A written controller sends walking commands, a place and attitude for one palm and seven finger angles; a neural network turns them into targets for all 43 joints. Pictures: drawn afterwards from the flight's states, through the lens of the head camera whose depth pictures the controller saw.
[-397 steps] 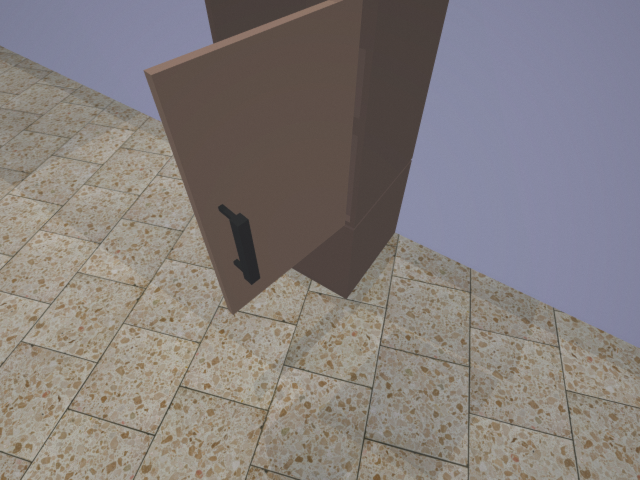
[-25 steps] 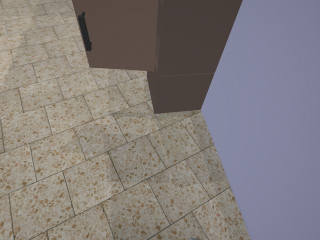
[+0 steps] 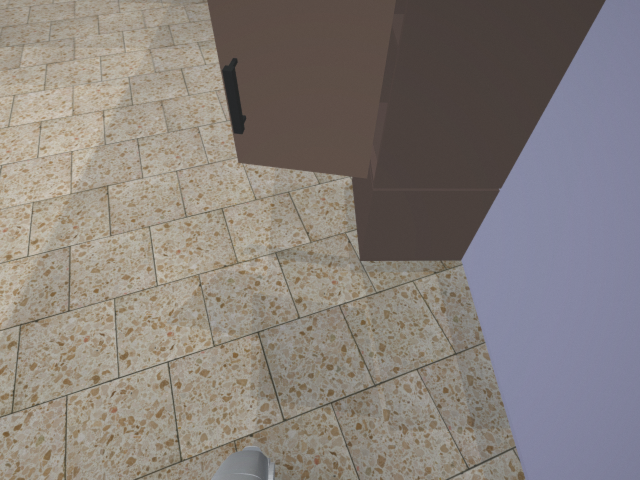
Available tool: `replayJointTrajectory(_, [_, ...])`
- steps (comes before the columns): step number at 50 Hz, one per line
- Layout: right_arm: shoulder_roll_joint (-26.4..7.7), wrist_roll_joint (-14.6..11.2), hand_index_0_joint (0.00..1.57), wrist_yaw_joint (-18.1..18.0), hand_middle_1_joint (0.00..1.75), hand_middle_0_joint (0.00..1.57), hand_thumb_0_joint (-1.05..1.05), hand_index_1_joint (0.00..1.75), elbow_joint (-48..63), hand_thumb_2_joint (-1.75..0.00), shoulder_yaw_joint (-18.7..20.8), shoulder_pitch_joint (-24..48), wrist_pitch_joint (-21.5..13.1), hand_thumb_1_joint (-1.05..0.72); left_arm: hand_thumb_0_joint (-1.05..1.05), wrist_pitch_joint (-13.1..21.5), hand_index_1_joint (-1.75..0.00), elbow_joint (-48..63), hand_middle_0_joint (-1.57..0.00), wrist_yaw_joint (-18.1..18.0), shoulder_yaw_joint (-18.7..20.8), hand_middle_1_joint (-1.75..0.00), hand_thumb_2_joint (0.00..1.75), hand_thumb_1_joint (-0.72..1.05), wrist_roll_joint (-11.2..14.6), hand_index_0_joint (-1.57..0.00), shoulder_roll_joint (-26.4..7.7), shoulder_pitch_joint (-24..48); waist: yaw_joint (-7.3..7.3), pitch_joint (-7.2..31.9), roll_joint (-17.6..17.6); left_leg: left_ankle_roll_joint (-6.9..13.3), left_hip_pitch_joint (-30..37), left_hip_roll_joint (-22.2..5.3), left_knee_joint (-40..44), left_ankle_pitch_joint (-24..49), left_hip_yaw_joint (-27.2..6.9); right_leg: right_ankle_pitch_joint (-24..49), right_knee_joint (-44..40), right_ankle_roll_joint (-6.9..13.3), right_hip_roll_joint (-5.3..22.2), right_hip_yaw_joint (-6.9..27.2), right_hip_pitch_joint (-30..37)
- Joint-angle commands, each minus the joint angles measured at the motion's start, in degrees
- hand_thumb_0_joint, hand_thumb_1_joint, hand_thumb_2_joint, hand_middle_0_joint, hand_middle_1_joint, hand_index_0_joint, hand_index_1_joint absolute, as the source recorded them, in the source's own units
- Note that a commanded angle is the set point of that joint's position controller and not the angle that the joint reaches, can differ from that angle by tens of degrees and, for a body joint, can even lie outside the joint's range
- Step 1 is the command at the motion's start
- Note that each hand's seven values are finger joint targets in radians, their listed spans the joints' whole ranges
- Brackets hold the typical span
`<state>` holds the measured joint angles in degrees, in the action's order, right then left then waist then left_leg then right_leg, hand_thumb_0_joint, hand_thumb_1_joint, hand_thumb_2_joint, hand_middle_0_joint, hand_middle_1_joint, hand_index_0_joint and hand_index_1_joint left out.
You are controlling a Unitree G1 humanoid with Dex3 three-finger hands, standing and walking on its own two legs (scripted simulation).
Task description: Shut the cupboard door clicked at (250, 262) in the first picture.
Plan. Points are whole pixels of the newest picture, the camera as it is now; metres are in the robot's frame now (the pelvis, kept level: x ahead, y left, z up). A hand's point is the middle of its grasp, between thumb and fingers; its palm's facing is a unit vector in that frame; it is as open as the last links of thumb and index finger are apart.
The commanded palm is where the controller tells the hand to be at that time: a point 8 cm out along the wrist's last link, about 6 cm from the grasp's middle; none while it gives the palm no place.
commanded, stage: take the last steps up to it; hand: left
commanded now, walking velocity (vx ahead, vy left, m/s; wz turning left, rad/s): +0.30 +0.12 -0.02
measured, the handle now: (236, 97) +0.96 +0.29 -0.10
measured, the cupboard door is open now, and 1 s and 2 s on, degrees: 80 80 80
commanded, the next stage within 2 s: come to a stop and stand still in 0.94 s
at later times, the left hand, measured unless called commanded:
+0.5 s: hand (199, 359) +0.30 +0.22 -0.16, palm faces +0.00 -0.97 -0.24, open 7.4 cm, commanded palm none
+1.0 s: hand (187, 301) +0.41 +0.28 -0.18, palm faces -0.01 -0.98 -0.19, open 7.4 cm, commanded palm none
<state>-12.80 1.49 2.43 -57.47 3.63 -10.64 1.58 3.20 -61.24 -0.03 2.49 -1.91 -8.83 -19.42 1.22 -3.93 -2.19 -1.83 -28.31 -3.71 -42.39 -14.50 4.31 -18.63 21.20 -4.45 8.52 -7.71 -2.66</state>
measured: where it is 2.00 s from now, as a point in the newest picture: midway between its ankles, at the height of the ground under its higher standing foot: (298, 394)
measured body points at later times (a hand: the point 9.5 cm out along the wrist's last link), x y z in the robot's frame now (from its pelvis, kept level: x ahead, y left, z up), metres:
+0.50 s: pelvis +0.19 +0.04 -0.02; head +0.21 +0.01 +0.43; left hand +0.30 +0.27 -0.14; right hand +0.17 -0.20 -0.18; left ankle +0.12 +0.15 -0.71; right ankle +0.22 -0.05 -0.74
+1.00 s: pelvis +0.39 +0.10 -0.01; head +0.42 +0.10 +0.44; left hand +0.42 +0.33 -0.16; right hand +0.43 -0.14 -0.16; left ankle +0.42 +0.20 -0.74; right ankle +0.36 -0.01 -0.69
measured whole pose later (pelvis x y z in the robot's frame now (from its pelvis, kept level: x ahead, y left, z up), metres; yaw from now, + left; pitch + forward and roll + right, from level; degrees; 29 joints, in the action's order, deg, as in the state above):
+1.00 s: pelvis +0.39 +0.10 -0.01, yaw -4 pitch +1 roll +1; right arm -9.3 2.1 -1.4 -58.6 2.0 -12.1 -3.1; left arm 0.4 -61.2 0.4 3.0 -1.4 -10.2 -14.4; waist 1.0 -3.0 -1.8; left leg 1.6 -15.6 -1.5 -27.6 -12.4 9.1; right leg -23.6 58.2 0.7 5.0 -4.5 -25.7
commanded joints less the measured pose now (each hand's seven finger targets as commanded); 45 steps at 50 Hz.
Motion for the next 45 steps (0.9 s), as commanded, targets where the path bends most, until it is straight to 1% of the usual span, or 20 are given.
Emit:
replayJointTrajectory(1, [-1.6, -0.2, 0.20, 0.2, 0.30, 0.20, 0.00, 0.30, 3.9, -0.90, -0.4, -1.2, -3.2, -0.90, 0.00, 0.3, -0.30, 1.4, -0.20, -0.5, 3.1, -0.30, 0.90, 0.90, 0.4, -0.20, -12.7, -0.8, -1.92, 2.2, -7.4, 1.5, 15.3, 4.4, 13.2, 3.2, 5.5, 22.2, 1.6, 6.8, 8.4, 1.4, -6.0])
replayJointTrajectory(2, [-4.8, 0.1, 0.20, -0.6, 0.30, 0.20, 0.00, 0.30, 1.5, -0.90, 0.3, -8.6, -3.7, -0.90, 0.00, 0.0, -0.30, 1.8, -0.20, -0.2, 2.8, -0.30, 0.90, 0.90, 0.4, -0.20, -11.4, -0.4, -5.17, 6.0, -1.1, 2.4, 26.4, 3.7, 15.6, 2.6, 5.0, 23.6, 12.8, 5.6, 6.1, -0.8, -9.9])
replayJointTrajectory(3, [-11.4, 0.8, 0.20, -1.5, 0.30, 0.20, 0.00, 0.30, -0.3, -0.90, 2.0, -16.7, -4.1, -0.90, 0.00, -0.3, -0.30, 2.9, -0.20, 0.2, 2.2, -0.30, 0.90, 0.90, 0.9, -0.20, -7.9, -1.8, -8.00, 12.5, 13.5, 7.1, 39.0, -8.7, 15.3, 4.2, -11.4, 5.3, 29.4, 3.1, -1.0, -4.4, -22.6])
replayJointTrajectory(4, [-14.8, 0.7, 0.20, -2.7, 0.30, 0.20, 0.00, 0.30, -1.4, -0.90, 2.8, -22.4, -3.6, -0.90, 0.00, -0.4, -0.30, 5.7, -0.20, 0.2, 1.4, -0.30, 0.90, 0.90, 1.2, -0.20, -5.7, 1.7, -9.88, 14.2, 19.2, 12.8, 40.9, -18.3, 23.2, 5.4, -25.0, -17.5, 44.5, 3.1, -5.6, -1.2, -31.3])
replayJointTrajectory(7, [-8.9, 0.3, 0.20, -3.4, 0.30, 0.20, 0.00, 0.30, 1.1, -0.90, 1.2, -9.8, -3.6, -0.90, 0.00, -1.0, -0.30, 6.3, -0.20, 0.3, 1.4, -0.30, 0.90, 0.90, 1.0, -0.20, -5.5, 7.7, -5.44, 4.2, 16.5, 13.8, 22.3, -17.6, 29.1, -11.1, -20.8, -8.5, 54.1, 5.2, 0.0, 6.1, -36.4])
replayJointTrajectory(10, [-6.1, 0.5, 0.20, -3.6, 0.30, 0.20, 0.00, 0.30, 1.6, -0.90, 0.1, -5.5, -4.7, -0.90, 0.00, -2.1, -0.30, 4.3, -0.20, 1.1, 1.2, -0.30, 0.90, 0.90, 0.4, -0.20, -3.8, 3.7, -1.25, 2.1, 9.1, 11.4, 14.4, -13.8, 31.4, -5.2, -12.4, -3.5, 44.5, 4.7, 0.5, 4.8, -29.2])
replayJointTrajectory(17, [-6.1, 0.4, 0.20, -2.8, 0.30, 0.20, 0.00, 0.30, 0.1, -0.90, 0.5, -5.8, -4.5, -0.90, 0.00, -2.1, -0.30, 7.0, -0.20, 1.4, 1.2, -0.30, 0.90, 0.90, 0.3, -0.20, -3.8, 7.2, -0.16, 0.4, 4.8, 12.3, 13.5, -12.0, 30.9, -4.4, -6.5, 1.7, 20.0, 4.1, -2.8, 1.7, -16.9])
replayJointTrajectory(20, [-4.8, -0.1, 0.20, -2.6, 0.30, 0.20, 0.00, 0.30, -0.5, -0.90, 0.0, -4.7, -4.2, -0.90, 0.00, -1.4, -0.30, 5.3, -0.20, 1.1, 2.2, -0.30, 0.90, 0.90, 0.2, -0.20, -6.6, 0.9, 3.26, 1.4, 1.2, 8.0, 8.4, -6.5, 19.5, -5.7, -1.9, 5.0, 9.1, 4.8, -4.2, 2.0, -2.0])
replayJointTrajectory(21, [-3.0, -0.5, 0.20, -2.3, 0.30, 0.20, 0.00, 0.30, -0.1, -0.90, -0.3, -4.8, -4.3, -0.90, 0.00, -0.7, -0.30, 4.0, -0.20, 0.8, 2.9, -0.30, 0.90, 0.90, -0.1, -0.20, -10.2, -4.3, 5.65, 2.9, -7.4, 4.8, 1.8, -0.2, 5.8, -8.5, 3.4, -0.3, 1.9, 7.5, 3.0, 12.4, 5.8])
replayJointTrajectory(22, [-1.5, -0.5, 0.20, -1.9, 0.30, 0.20, 0.00, 0.30, 1.8, -0.90, -0.5, -4.9, -4.2, -0.90, 0.00, -0.3, -0.30, 3.0, -0.20, 0.4, 3.9, -0.30, 0.90, 0.90, 0.2, -0.20, -15.3, -9.1, 6.50, 4.0, -18.6, 2.3, -8.8, 4.7, -9.8, -20.2, 5.4, -3.8, -8.3, 14.2, 16.5, 33.2, 11.6])
replayJointTrajectory(23, [-4.4, -0.1, 0.20, -2.0, 0.30, 0.20, 0.00, 0.30, 2.7, -0.90, 0.0, -2.2, -3.7, -0.90, 0.00, -0.1, -0.30, 3.0, -0.20, -0.4, 3.7, -0.30, 0.90, 0.90, 0.7, -0.20, -13.9, -9.5, 6.34, 1.9, -14.7, 2.1, -10.8, 2.0, -19.3, -19.4, -1.5, -3.6, -11.6, 17.4, 19.3, 38.5, 7.6])
replayJointTrajectory(26, [-2.3, 0.0, 0.20, -1.8, 0.30, 0.20, 0.00, 0.30, 1.1, -0.90, -0.1, -0.4, -3.7, -0.90, 0.00, 0.9, -0.30, 5.1, -0.20, -0.8, 2.2, -0.30, 0.90, 0.90, 0.9, -0.20, -8.8, -1.2, 1.80, 1.6, -2.9, 0.6, -9.3, -2.6, -20.5, -5.4, -5.5, 12.4, -9.3, 15.1, 13.6, 22.1, 0.5])
replayJointTrajectory(29, [0.3, -0.1, 0.20, -1.2, 0.30, 0.20, 0.00, 0.30, -0.2, -0.90, -0.5, -3.3, -3.0, -0.90, 0.00, 1.8, -0.30, 4.4, -0.20, -0.5, 2.0, -0.30, 0.90, 0.90, 0.8, -0.20, -7.9, 0.5, -0.15, 3.2, -5.3, -0.6, -3.6, -2.4, -11.0, -1.5, -1.9, 21.9, -9.2, 13.2, 9.2, 10.6, -1.9])
replayJointTrajectory(35, [1.3, -0.3, 0.20, -0.3, 0.30, 0.20, 0.00, 0.30, 2.2, -0.90, -0.8, 1.0, -3.9, -0.90, 0.00, 1.4, -0.30, 1.1, -0.20, -0.1, 2.6, -0.30, 0.90, 0.90, 0.6, -0.20, -10.7, -0.9, 1.19, 1.9, -6.6, 0.2, 2.7, 0.7, 7.3, 1.6, 2.5, 19.7, -6.5, 12.0, 7.8, 7.2, -1.2])
replayJointTrajectory(38, [-1.0, 0.1, 0.20, -0.8, 0.30, 0.20, 0.00, 0.30, 0.5, -0.90, -0.4, -3.7, -4.6, -0.90, 0.00, 0.5, -0.30, 0.5, -0.20, 0.0, 2.6, -0.30, 0.90, 0.90, 0.9, -0.20, -10.5, 0.2, -1.99, 1.4, -3.7, 1.1, 16.0, 2.8, 15.0, 5.5, 4.9, 16.7, 0.4, 9.4, 5.2, 4.8, -8.2])
replayJointTrajectory(39, [-3.7, 0.3, 0.20, -1.4, 0.30, 0.20, 0.00, 0.30, -1.4, -0.90, 0.2, -10.2, -5.0, -0.90, 0.00, 0.3, -0.30, 1.0, -0.20, 0.1, 2.3, -0.30, 0.90, 0.90, 0.9, -0.20, -9.3, 0.8, -5.09, 4.0, 1.5, 2.5, 25.7, 0.7, 16.7, 5.4, 2.2, 17.2, 10.5, 8.2, 2.8, 2.8, -13.0])
replayJointTrajectory(40, [-9.7, 1.1, 0.20, -2.3, 0.30, 0.20, 0.00, 0.30, -3.0, -0.90, 1.6, -17.5, -5.3, -0.90, 0.00, 0.1, -0.30, 2.4, -0.20, 0.2, 1.8, -0.30, 0.90, 0.90, 1.2, -0.20, -6.1, -0.6, -7.22, 8.8, 14.3, 7.7, 35.8, -11.8, 18.5, 8.0, -13.8, 2.2, 26.3, 5.7, -4.0, -1.5, -23.7])
replayJointTrajectory(41, [-12.4, 0.9, 0.20, -3.2, 0.30, 0.20, 0.00, 0.30, -3.6, -0.90, 2.0, -22.5, -4.7, -0.90, 0.00, 0.3, -0.30, 4.7, -0.20, 0.2, 1.0, -0.30, 0.90, 0.90, 1.3, -0.20, -5.1, 2.2, -8.64, 10.9, 17.7, 13.5, 37.8, -20.3, 24.5, 10.7, -25.7, -16.6, 41.6, 5.2, -8.1, 0.2, -30.5])
replayJointTrajectory(42, [-11.7, 0.7, 0.20, -3.3, 0.30, 0.20, 0.00, 0.30, -3.3, -0.90, 1.8, -19.5, -4.6, -0.90, 0.00, 0.3, -0.30, 5.7, -0.20, -0.2, 0.8, -0.30, 0.90, 0.90, 1.0, -0.20, -4.8, 4.9, -7.79, 8.9, 12.8, 15.1, 31.5, -21.5, 25.8, 4.1, -24.3, -16.9, 49.2, 6.4, -6.0, 4.1, -32.6])
replayJointTrajectory(45, [-4.8, 0.3, 0.20, -3.8, 0.30, 0.20, 0.00, 0.30, -0.1, -0.90, -0.3, -8.1, -4.9, -0.90, 0.00, -1.1, -0.30, 4.3, -0.20, 0.7, 1.1, -0.30, 0.90, 0.90, 0.7, -0.20, -4.6, 5.2, -2.58, 1.0, 12.6, 11.4, 14.7, -16.7, 31.0, -2.9, -15.6, -5.7, 47.9, 5.5, -0.9, 7.0, -30.2])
